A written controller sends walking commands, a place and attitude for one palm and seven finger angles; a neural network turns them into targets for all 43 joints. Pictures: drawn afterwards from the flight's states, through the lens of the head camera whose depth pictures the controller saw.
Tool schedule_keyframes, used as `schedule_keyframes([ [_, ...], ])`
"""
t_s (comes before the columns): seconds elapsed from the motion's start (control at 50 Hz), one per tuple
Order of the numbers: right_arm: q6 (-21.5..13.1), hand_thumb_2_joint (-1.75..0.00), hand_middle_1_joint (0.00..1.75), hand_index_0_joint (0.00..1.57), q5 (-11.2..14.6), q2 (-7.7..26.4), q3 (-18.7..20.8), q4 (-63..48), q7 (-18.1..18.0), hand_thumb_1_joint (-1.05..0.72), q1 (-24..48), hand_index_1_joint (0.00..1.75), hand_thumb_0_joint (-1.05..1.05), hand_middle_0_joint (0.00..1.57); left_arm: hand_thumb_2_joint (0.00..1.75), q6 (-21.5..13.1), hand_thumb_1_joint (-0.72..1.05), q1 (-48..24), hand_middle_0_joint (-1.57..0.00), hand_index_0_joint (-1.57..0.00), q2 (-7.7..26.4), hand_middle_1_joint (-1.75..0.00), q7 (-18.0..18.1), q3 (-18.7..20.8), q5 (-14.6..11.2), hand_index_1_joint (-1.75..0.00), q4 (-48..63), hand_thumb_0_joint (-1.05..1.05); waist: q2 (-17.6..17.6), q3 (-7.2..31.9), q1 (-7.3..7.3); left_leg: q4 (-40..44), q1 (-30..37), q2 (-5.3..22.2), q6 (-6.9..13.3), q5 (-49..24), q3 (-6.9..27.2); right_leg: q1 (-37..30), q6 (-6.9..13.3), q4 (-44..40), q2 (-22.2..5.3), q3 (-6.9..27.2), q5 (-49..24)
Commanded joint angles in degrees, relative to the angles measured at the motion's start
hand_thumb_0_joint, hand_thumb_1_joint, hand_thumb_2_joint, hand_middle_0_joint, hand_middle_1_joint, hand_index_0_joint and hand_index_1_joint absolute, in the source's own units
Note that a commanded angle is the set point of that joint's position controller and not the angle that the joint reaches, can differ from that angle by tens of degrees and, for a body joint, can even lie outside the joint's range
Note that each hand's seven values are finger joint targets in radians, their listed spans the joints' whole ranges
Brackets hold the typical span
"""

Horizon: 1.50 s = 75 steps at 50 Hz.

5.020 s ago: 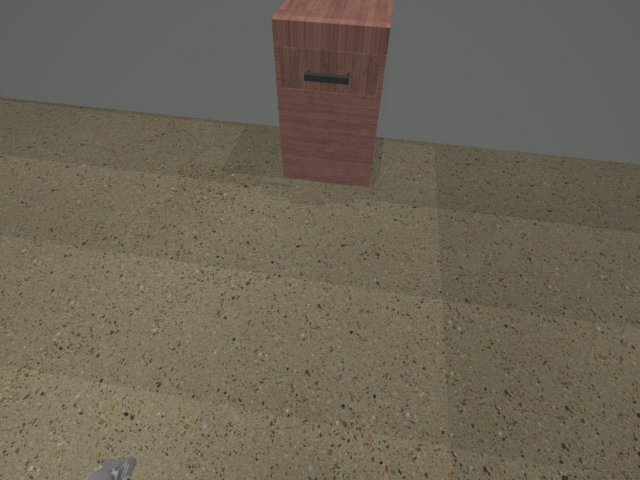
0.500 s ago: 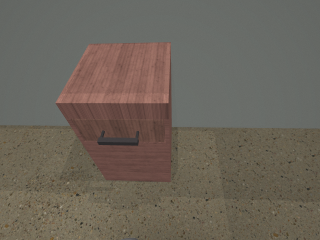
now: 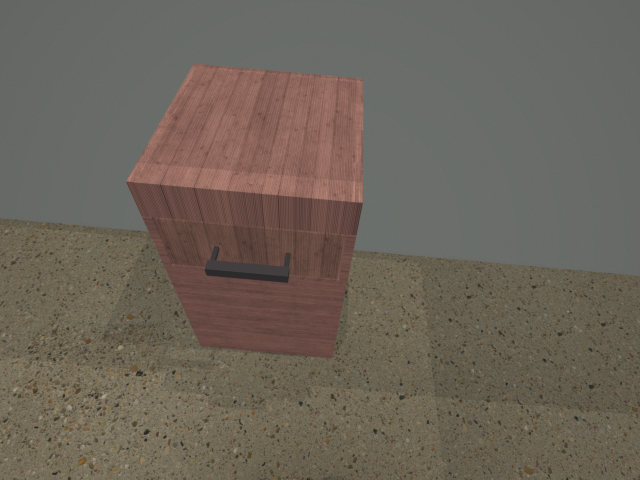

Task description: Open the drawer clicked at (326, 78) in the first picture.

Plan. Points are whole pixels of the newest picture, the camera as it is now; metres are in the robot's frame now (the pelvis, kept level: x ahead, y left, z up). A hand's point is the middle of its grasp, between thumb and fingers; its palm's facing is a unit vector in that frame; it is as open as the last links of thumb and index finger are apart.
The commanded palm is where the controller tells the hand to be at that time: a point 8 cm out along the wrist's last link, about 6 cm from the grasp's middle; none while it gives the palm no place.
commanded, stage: come to a stop and stand still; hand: left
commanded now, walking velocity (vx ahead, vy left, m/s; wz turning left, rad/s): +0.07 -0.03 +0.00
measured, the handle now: (249, 262) +0.55 +0.19 -0.21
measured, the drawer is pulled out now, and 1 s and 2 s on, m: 0.00 0.00 0.00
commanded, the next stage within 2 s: look again from close up in 1.38 s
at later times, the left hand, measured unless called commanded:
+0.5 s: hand out of the picture -0.01 +0.10 -0.17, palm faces +0.06 -0.98 -0.21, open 7.2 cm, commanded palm none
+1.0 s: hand out of the picture -0.01 +0.11 -0.18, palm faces +0.08 -0.98 -0.18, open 7.3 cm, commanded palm none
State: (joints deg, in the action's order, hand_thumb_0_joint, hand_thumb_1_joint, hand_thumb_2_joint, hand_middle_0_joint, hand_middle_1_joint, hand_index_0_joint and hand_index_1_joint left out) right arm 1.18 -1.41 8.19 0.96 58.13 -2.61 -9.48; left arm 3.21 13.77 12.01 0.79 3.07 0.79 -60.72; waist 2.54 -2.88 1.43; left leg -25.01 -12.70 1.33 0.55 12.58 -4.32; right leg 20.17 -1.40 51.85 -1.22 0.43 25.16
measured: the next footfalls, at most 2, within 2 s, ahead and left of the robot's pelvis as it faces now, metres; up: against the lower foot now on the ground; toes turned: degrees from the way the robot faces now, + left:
right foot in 0.16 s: -0.02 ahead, -0.14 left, +0.00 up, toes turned -2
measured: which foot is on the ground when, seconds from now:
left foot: down 0.00-1.00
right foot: up 0.00-0.14, down 0.16-1.00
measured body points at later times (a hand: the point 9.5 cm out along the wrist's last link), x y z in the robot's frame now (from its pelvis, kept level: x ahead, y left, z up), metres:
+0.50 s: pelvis -0.01 -0.07 +0.00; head +0.00 -0.09 +0.45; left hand -0.01 +0.15 -0.16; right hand -0.04 -0.29 -0.17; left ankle +0.00 +0.11 -0.74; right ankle -0.06 -0.14 -0.74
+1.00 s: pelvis +0.02 -0.05 +0.00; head +0.03 -0.06 +0.45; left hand -0.01 +0.16 -0.16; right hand +0.03 -0.27 -0.17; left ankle +0.00 +0.11 -0.74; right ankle -0.06 -0.14 -0.74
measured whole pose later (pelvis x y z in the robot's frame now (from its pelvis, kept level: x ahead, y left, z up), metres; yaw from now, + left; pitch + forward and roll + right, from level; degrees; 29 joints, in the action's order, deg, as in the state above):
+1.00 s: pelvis +0.02 -0.05 +0.00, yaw +1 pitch -1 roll +1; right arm 0.2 -0.7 8.8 0.3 65.2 -3.3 -14.4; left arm -0.2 18.0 6.4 2.2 0.4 0.1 -65.5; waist -0.2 -1.7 0.6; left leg -24.6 -8.9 4.4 -3.7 14.7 -2.1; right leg 2.3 2.2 22.8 1.0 -3.2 19.9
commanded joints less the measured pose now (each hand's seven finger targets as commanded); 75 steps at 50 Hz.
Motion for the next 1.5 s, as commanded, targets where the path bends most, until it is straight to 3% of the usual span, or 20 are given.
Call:
schedule_keyframes([
  [0.0, -0.73, -0.90, 0.30, 0.20, -0.20, 11.86, 2.80, -0.81, -0.56, -0.90, -5.13, 0.30, 0.00, 0.20, 0.90, -0.68, 0.90, 0.03, -0.20, -0.20, 1.94, -0.30, -0.38, 0.23, 0.22, -0.30, 3.14, 0.00, -10.88, 4.10, -3.21, 8.95, 8.21, 15.85, 8.79, -17.18, 13.42, 2.07, -0.42, -6.61, -1.11, -0.45, 2.32],
  [0.06, -0.64, -0.90, 0.30, 0.20, -0.14, 11.90, 2.99, 0.25, 0.01, -0.90, -5.76, 0.30, 0.00, 0.20, 0.90, -1.38, 0.90, 0.84, -0.20, -0.20, 1.20, -0.30, -0.30, -0.22, -0.05, -0.30, 2.33, 0.00, -11.48, 4.21, -3.15, 7.80, 6.65, 14.04, 7.92, -15.10, 13.14, -3.50, 0.20, -16.90, -0.06, -2.25, -0.34],
  [0.1, -0.64, -0.90, 0.30, 0.20, 0.35, 11.35, 2.89, 0.68, 0.20, -0.90, -5.16, 0.30, 0.00, 0.20, 0.90, -1.97, 0.90, 4.95, -0.20, -0.20, 1.23, -0.30, -0.11, -0.33, -0.02, -0.30, 0.49, 0.00, -9.26, 5.51, -1.08, 4.14, 3.31, 11.09, 5.10, -11.69, 10.40, -11.34, 0.36, -29.11, 0.13, -3.46, -12.14],
  [0.12, -0.79, -0.90, 0.30, 0.20, 0.74, 9.53, 2.66, 0.96, 0.37, -0.90, -5.71, 0.30, 0.00, 0.20, 0.90, -2.44, 0.90, 5.83, -0.20, -0.20, 2.51, -0.30, 0.17, -0.23, 0.16, -0.30, -0.06, 0.00, -5.36, 5.70, -1.14, 1.30, 0.89, 8.32, 2.64, -8.89, 7.79, -14.71, 0.83, -33.40, -2.07, -0.51, -16.39],
  [0.14, -0.96, -0.90, 0.30, 0.20, 1.13, 7.02, 2.14, 0.76, 0.51, -0.90, -5.68, 0.30, 0.00, 0.20, 0.90, -2.98, 0.90, 5.10, -0.20, -0.20, 4.89, -0.30, 0.52, -0.10, 0.27, -0.30, -0.20, 0.00, 0.90, 4.92, -1.81, -2.11, -2.45, 5.07, 0.13, -4.13, 4.24, -15.71, 2.75, -35.10, -7.77, 6.24, -19.56],
  [0.16, -0.83, -0.90, 0.30, 0.20, 1.16, 4.89, 1.26, 0.62, 0.97, -0.90, -5.33, 0.30, 0.00, 0.20, 0.90, -3.15, 0.90, 3.19, -0.20, -0.20, 6.78, -0.30, 0.69, -0.14, 0.04, -0.30, 0.10, 0.00, 5.06, 3.25, -2.34, -1.87, -3.48, 2.53, -1.21, 3.01, 2.25, -13.07, 4.82, -36.59, -11.66, 8.06, -20.01],
  [0.18, -0.71, -0.90, 0.30, 0.20, 0.75, 4.37, 0.91, 0.63, 1.15, -0.90, -4.43, 0.30, 0.00, 0.20, 0.90, -3.29, 0.90, 2.67, -0.20, -0.20, 6.55, -0.30, 0.67, -0.47, 0.03, -0.30, 0.12, 0.00, 4.56, 1.69, -2.14, -1.99, -1.97, 2.24, -1.35, 3.23, 2.19, -10.37, 5.93, -36.26, -12.17, 7.66, -22.87],
  [0.2, -0.43, -0.90, 0.30, 0.20, 0.31, 4.54, 0.84, 1.33, 0.96, -0.90, -4.37, 0.30, 0.00, 0.20, 0.90, -3.88, 0.90, 2.52, -0.20, -0.20, 6.05, -0.30, 0.88, -0.41, 0.02, -0.30, -0.30, 0.00, 11.59, 1.20, -1.92, -3.25, -2.39, 2.41, -1.59, 3.76, 2.02, -10.59, 6.06, -36.14, -10.42, 7.22, -28.42],
  [0.24, -0.43, -0.90, 0.30, 0.20, 0.42, 5.27, 0.75, 2.92, 0.62, -0.90, -6.39, 0.30, 0.00, 0.20, 0.90, -4.01, 0.90, 1.99, -0.20, -0.20, 3.75, -0.30, 1.21, -1.15, -0.32, -0.30, -0.65, 0.00, 9.27, -0.40, -2.57, -2.69, -1.06, 3.50, -1.60, 1.25, 3.05, -10.93, 6.15, -34.47, -9.45, 4.65, -34.28],
  [0.28, -0.74, -0.90, 0.30, 0.20, 0.58, 4.60, 0.33, 4.95, 0.48, -0.90, -8.77, 0.30, 0.00, 0.20, 0.90, -3.97, 0.90, 2.47, -0.20, -0.20, 2.75, -0.30, 1.33, -1.29, -0.65, -0.30, -1.14, 0.00, 3.79, -0.41, -2.74, 0.33, 2.38, 4.15, -1.28, -7.97, 3.66, -10.19, 4.70, -32.80, -6.92, 2.27, -31.69],
  [0.34, -0.40, -0.90, 0.30, 0.20, 0.54, 5.07, -0.02, 6.14, 0.32, -0.90, -9.37, 0.30, 0.00, 0.20, 0.90, -3.51, 0.90, 3.14, -0.20, -0.20, 2.34, -0.30, 1.37, -1.44, -0.78, -0.30, -1.42, 0.00, 0.41, -5.17, -2.18, 1.77, 2.97, 4.81, -1.33, -6.45, 4.22, -6.01, 3.89, -36.66, -5.10, 2.72, -16.67],
  [0.38, -0.17, -0.90, 0.30, 0.20, 0.48, 4.60, -0.13, 6.53, 0.39, -0.90, -9.39, 0.30, 0.00, 0.20, 0.90, -3.34, 0.90, 3.65, -0.20, -0.20, 2.76, -0.30, 1.31, -1.33, -0.75, -0.30, -1.84, 0.00, -2.53, -6.49, -1.96, 1.56, 3.13, 4.52, -1.65, -6.17, 3.94, -5.11, 3.84, -38.04, -5.08, 3.21, -12.86],
  [0.52, -0.45, -0.90, 0.30, 0.20, 0.60, 4.46, -0.24, 6.84, -0.04, -0.90, -10.69, 0.30, 0.00, 0.20, 0.90, -3.80, 0.90, 5.70, -0.20, -0.20, 2.36, -0.30, 1.49, -1.27, -0.79, -0.30, -2.50, 0.00, -1.08, -1.51, -1.88, 0.74, 4.03, 4.49, -1.81, -7.79, 3.35, -10.30, 3.07, -36.82, -5.43, 2.84, -23.35],
  [0.7, -1.00, -0.90, 0.30, 0.20, 0.90, 4.05, -0.28, 6.76, -0.57, -0.90, -10.51, 0.30, 0.00, 0.20, 0.90, -4.00, 0.90, 8.75, -0.20, -0.20, 0.92, -0.30, 1.87, -1.30, -0.58, -0.30, -3.79, 0.00, -0.20, 0.28, -1.62, 0.11, 5.54, 5.02, -1.51, -12.82, 2.81, -13.14, 2.67, -33.12, -4.85, 1.09, -36.47],
  [0.9, -1.43, -0.90, 0.30, 0.20, 0.83, 4.53, -0.37, 6.36, -0.68, -0.90, -9.51, 0.30, 0.00, 0.20, 0.90, -3.79, 0.90, 9.13, -0.20, -0.20, 0.40, -0.30, 1.82, -1.43, -0.37, -0.30, -3.92, 0.00, -2.77, -1.64, -1.39, 1.38, 6.78, 5.63, -0.76, -16.35, 3.51, -11.66, 3.16, -32.85, -4.37, 0.60, -30.60],
  [1.04, -1.72, -0.90, 0.30, 0.20, 0.79, 5.42, -0.38, 6.04, -0.66, -0.90, -9.07, 0.30, 0.00, 0.20, 0.90, -3.88, 0.90, 8.85, -0.20, -0.20, 1.08, -0.30, 1.83, -1.39, -0.43, -0.30, -3.52, 0.00, -1.96, -0.05, -1.20, 1.23, 7.67, 5.52, -0.49, -19.92, 3.63, -13.42, 3.04, -32.02, -4.64, 0.17, -33.51],
  [1.16, -1.83, -0.90, 0.30, 0.20, 0.88, 5.73, -0.57, 6.09, -0.49, -0.90, -9.29, 0.30, 0.00, 0.20, 0.90, -3.65, 0.90, 7.87, -0.20, -0.20, 1.59, -0.30, 1.75, -1.41, -0.39, -0.30, -3.09, 0.00, -2.89, -0.98, -1.09, 2.60, 7.13, 5.48, -0.20, -19.10, 4.23, -13.47, 2.82, -32.66, -4.48, 0.02, -28.31],
  [1.44, -2.20, -0.90, 0.30, 0.20, 0.89, 5.97, -0.61, 6.35, -0.35, -0.90, -10.05, 0.30, 0.00, 0.20, 0.90, -3.86, 0.90, 7.89, -0.20, -0.20, 1.94, -0.30, 1.80, -1.52, -0.46, -0.30, -3.06, 0.00, -1.83, -0.03, -1.09, 3.30, 8.04, 5.25, 0.17, -20.40, 4.68, -14.16, 2.60, -32.80, -4.85, -0.22, -28.32],
  [1.46, -2.54, -0.90, 0.30, 0.20, 0.74, 10.86, 0.25, -0.41, 1.06, -0.90, -7.96, 0.30, 0.00, 0.20, 0.90, -5.34, 0.90, 7.11, -0.20, -0.20, 10.48, -0.30, 1.39, -2.24, 0.63, -0.30, 2.04, 0.00, -0.88, -6.06, -1.65, -1.50, 3.23, 3.24, -0.13, -16.54, 6.27, -8.78, 3.45, -32.22, -4.36, 0.91, -30.01],
  [1.48, -3.15, -0.90, 0.30, 0.20, -0.02, 9.32, 0.73, -1.96, 0.75, -0.90, -8.21, 0.30, 0.00, 0.20, 0.90, -5.47, 0.90, 6.16, -0.20, -0.20, 5.44, -0.30, 2.16, -0.81, 0.33, -0.30, 2.92, 0.00, -5.23, -2.03, -2.23, -3.63, 0.84, 4.15, 0.34, -13.53, 4.69, -9.00, 3.62, -28.30, -6.06, 2.14, -28.23],
])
